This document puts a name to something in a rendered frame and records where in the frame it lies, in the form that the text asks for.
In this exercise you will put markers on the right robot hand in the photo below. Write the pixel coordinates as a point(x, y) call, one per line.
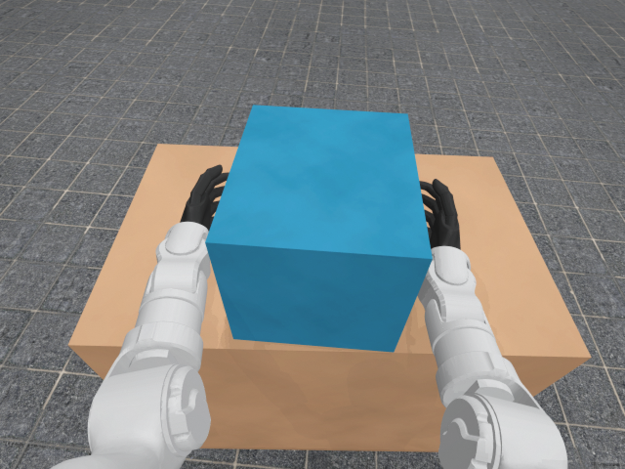
point(443, 222)

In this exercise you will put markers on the carton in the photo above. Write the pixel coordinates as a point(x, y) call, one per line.
point(320, 236)

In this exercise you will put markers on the left robot forearm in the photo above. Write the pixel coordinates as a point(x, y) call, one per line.
point(168, 326)

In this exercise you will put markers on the right robot upper arm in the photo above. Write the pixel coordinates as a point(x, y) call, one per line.
point(482, 432)

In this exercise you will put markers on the pedestal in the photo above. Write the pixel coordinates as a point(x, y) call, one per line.
point(265, 395)

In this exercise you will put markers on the left robot hand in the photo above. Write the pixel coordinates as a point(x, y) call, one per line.
point(200, 206)

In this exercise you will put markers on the right robot forearm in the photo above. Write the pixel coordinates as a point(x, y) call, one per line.
point(468, 358)

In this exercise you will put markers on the left robot upper arm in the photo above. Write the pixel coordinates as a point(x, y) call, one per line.
point(146, 419)

